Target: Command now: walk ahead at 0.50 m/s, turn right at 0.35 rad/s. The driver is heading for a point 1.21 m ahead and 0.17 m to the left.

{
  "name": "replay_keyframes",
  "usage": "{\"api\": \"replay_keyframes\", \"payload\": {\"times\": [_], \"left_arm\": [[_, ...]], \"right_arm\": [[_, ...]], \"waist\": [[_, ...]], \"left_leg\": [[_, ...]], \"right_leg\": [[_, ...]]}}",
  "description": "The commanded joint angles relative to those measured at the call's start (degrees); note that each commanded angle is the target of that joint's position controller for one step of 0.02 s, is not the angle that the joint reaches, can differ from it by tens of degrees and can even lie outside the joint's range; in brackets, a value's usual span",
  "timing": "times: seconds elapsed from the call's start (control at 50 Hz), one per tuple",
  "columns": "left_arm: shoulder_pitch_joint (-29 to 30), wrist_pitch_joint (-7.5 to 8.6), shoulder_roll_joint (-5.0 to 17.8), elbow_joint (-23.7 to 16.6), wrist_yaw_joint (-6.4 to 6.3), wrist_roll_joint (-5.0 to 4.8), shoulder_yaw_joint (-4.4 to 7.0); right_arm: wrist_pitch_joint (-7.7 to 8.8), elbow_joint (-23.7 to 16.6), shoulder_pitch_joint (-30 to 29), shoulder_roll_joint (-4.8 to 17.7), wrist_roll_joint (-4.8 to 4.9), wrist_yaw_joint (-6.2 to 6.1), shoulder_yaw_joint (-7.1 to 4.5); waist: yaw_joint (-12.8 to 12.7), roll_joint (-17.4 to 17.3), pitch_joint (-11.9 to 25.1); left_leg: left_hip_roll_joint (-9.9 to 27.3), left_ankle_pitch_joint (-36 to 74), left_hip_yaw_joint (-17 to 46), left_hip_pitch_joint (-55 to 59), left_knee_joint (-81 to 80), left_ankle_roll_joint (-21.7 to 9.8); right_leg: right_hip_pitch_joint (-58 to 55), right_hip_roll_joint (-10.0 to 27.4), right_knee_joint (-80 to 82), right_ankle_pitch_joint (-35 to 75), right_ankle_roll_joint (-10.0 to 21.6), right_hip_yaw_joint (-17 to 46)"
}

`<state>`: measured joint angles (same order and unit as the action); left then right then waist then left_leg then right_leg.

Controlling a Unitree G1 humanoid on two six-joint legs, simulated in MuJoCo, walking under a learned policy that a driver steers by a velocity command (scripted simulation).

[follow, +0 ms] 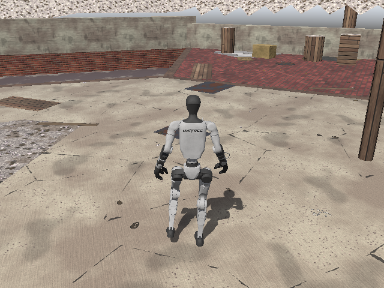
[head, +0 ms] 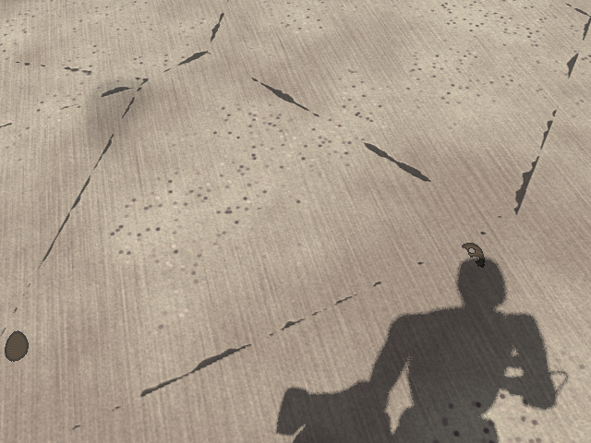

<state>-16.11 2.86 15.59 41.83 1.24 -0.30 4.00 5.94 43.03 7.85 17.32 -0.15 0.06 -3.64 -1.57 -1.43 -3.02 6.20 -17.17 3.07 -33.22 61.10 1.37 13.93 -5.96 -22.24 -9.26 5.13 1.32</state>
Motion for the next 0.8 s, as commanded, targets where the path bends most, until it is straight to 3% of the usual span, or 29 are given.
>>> {"api": "replay_keyframes", "payload": {"times": [0.02,0.08,0.14,0.18,0.24,0.26,0.28,0.3,0.32,0.34,0.36,0.38,0.4,0.42,0.46,0.48,0.5,0.54,0.64,0.7,0.74,0.78,0.8], "left_arm": [[1.2,1.46,8.7,-3.6,-1.10,-0.04,2.03],[-0.7,1.37,8.9,-2.3,-1.46,-0.33,1.96],[-3.6,1.36,9.4,-0.5,-1.35,-0.58,1.96],[-5.1,1.09,9.4,0.6,-1.38,-0.74,2.00],[-5.6,0.40,10.0,1.8,-1.75,-0.67,2.30],[-4.9,0.16,10.2,1.8,-1.85,-0.67,2.39],[-3.9,-0.08,10.0,1.6,-1.89,-0.61,2.21],[-3.7,-0.16,8.2,1.0,-1.90,-0.13,1.39],[-9.2,0.44,4.1,-0.2,-1.82,0.28,0.01],[-11.1,1.23,3.1,0.4,-1.67,-0.67,-0.54],[-6.5,1.81,8.5,-0.3,-1.40,-1.67,0.61],[-1.3,2.12,9.0,-1.7,-1.24,-1.95,0.66],[1.9,2.17,8.3,-2.4,-1.28,-0.96,0.61],[1.5,1.97,8.0,-2.4,-1.33,-0.41,0.92],[-1.1,1.26,6.2,-1.4,-1.29,-0.35,0.77],[-1.5,0.84,5.3,-1.0,-1.47,-0.20,0.67],[-0.6,0.70,4.7,-1.6,-1.53,-0.15,0.41],[3.4,0.83,4.5,-2.8,-1.60,0.22,0.16],[12.5,1.82,2.3,-4.7,-0.60,-0.17,-0.73],[17.2,2.22,2.5,-6.3,0.27,-0.64,-0.80],[18.8,2.52,3.2,-7.3,0.94,-0.71,-0.69],[16.8,2.71,4.5,-7.1,1.30,-0.59,-0.23],[13.1,2.77,5.8,-6.2,1.21,-0.40,0.42]], "right_arm": [[-0.58,-2.6,0.9,3.3,-0.47,-0.08,-0.67],[-0.31,-3.7,-4.7,2.2,-0.11,0.43,-0.01],[0.15,-4.8,-9.1,2.6,0.70,1.13,0.11],[0.49,-5.7,-10.9,3.4,0.74,1.63,-0.04],[0.95,-5.9,-9.4,4.6,0.63,2.20,-0.44],[1.08,-5.3,-7.0,5.3,0.63,2.18,-0.79],[1.18,-3.7,-1.4,6.6,0.50,1.94,-1.62],[1.24,-1.8,7.0,9.1,-0.05,1.61,-2.58],[1.19,-0.9,14.7,14.0,-0.98,1.39,-3.74],[0.65,1.2,18.3,12.1,0.25,1.87,-3.49],[0.46,0.7,15.4,8.3,1.30,1.87,-2.16],[0.03,-0.1,11.5,6.6,0.85,1.57,-1.56],[-0.25,-0.4,8.2,5.4,0.15,1.62,-0.98],[-0.06,-0.6,6.2,4.6,-0.41,1.56,-0.59],[0.27,-0.4,5.3,4.1,-0.33,1.61,-0.38],[0.44,0.0,5.5,4.1,-0.16,1.58,-0.34],[0.59,0.5,5.8,5.8,0.03,1.40,-0.73],[0.45,1.4,7.0,6.6,0.24,0.97,-0.99],[-0.47,3.7,11.4,7.8,1.05,0.31,-1.12],[-1.33,5.5,14.4,8.1,1.27,0.21,-1.17],[-2.08,6.3,15.1,8.5,1.40,-0.02,-1.38],[-2.67,6.7,14.5,9.4,1.47,-0.34,-1.73],[-2.91,6.6,13.4,10.0,1.52,-0.49,-1.88]], "waist": [[1.4,3.4,4.1],[-1.2,4.7,2.9],[-3.3,5.5,1.1],[-3.8,5.6,0.1],[-2.2,6.9,0.2],[-0.7,7.4,1.4],[2.5,7.0,4.7],[6.3,5.3,11.8],[6.3,-5.2,21.5],[6.6,-16.5,25.2],[7.6,-9.4,17.0],[7.0,-5.1,10.6],[5.5,-1.2,5.1],[3.5,-2.8,4.0],[1.7,-4.1,3.9],[1.4,-2.9,3.8],[1.1,-4.0,3.1],[2.1,-2.2,1.9],[5.5,-1.6,0.9],[7.0,-1.8,-0.5],[6.6,-2.2,-1.0],[4.6,-3.2,0.5],[2.2,-3.8,2.9]], "left_leg": [[1.1,8.5,-0.7,-2.1,-8.7,1.8],[-0.8,20.9,-1.6,0.7,-21.4,1.8],[-2.2,25.1,-1.7,1.4,-27.6,0.9],[-2.6,22.7,-1.1,-0.8,-30.2,-0.4],[-3.3,16.1,-1.3,0.1,-32.6,-2.9],[-4.4,13.9,-2.4,3.7,-33.3,-3.9],[-6.1,14.4,-4.2,11.7,-35.0,-5.4],[-2.8,16.9,-1.5,25.6,-32.9,-8.1],[10.1,13.3,18.1,48.0,-32.4,-15.6],[16.3,-0.6,38.6,55.5,-41.8,-20.6],[15.1,-10.4,35.9,50.4,-44.2,-17.9],[13.0,-9.7,28.3,42.8,-45.2,-15.6],[10.2,-3.9,22.2,34.4,-47.2,-14.3],[9.0,1.1,19.2,29.8,-48.4,-14.3],[6.8,7.9,14.4,25.3,-50.9,-14.5],[5.9,10.0,12.0,24.5,-51.8,-14.4],[6.8,13.5,10.9,23.7,-52.7,-15.4],[6.2,18.4,7.6,24.6,-53.6,-15.4],[3.5,20.3,1.2,26.3,-53.6,-12.7],[5.7,20.3,2.0,31.0,-52.0,-12.6],[7.6,23.0,2.7,35.1,-49.8,-12.0],[8.5,30.4,2.9,37.8,-46.1,-11.0],[7.8,39.4,1.9,37.9,-41.7,-10.2]], "right_leg": [[-2.6,14.9,10.8,18.8,11.0,11.7],[-1.9,12.4,11.2,13.1,8.1,7.8],[-4.1,14.3,11.1,7.2,7.6,9.4],[-8.8,16.3,9.1,7.7,7.3,11.0],[-14.3,18.9,5.5,13.8,6.0,12.9],[-15.0,18.6,2.8,20.1,5.2,12.5],[-14.6,16.3,-3.5,29.1,4.0,10.6],[-9.5,13.2,-14.9,28.7,2.3,8.1],[9.0,5.8,-35.6,10.1,-1.7,4.3],[22.9,0.6,-48.5,-23.2,-3.6,5.6],[29.4,4.3,-53.3,-21.9,-3.1,8.4],[30.6,7.3,-52.5,-17.0,-2.6,6.1],[29.2,9.6,-48.4,-12.7,-2.6,4.3],[26.6,11.5,-44.9,-9.6,-2.8,4.4],[22.1,12.7,-41.5,-7.4,-3.7,3.7],[21.9,12.9,-40.5,-6.3,-3.9,3.1],[23.0,13.3,-37.8,-4.8,-4.7,2.7],[25.2,13.8,-31.2,0.7,-5.9,2.3],[21.5,11.2,-14.2,14.5,-6.0,-0.5],[22.4,10.2,-9.7,14.4,-5.2,-0.6],[23.2,9.7,-7.7,10.8,-3.9,-0.4],[19.5,8.6,-6.1,6.4,-2.3,-1.0],[13.5,6.9,-5.2,5.2,-1.2,-2.5]]}}
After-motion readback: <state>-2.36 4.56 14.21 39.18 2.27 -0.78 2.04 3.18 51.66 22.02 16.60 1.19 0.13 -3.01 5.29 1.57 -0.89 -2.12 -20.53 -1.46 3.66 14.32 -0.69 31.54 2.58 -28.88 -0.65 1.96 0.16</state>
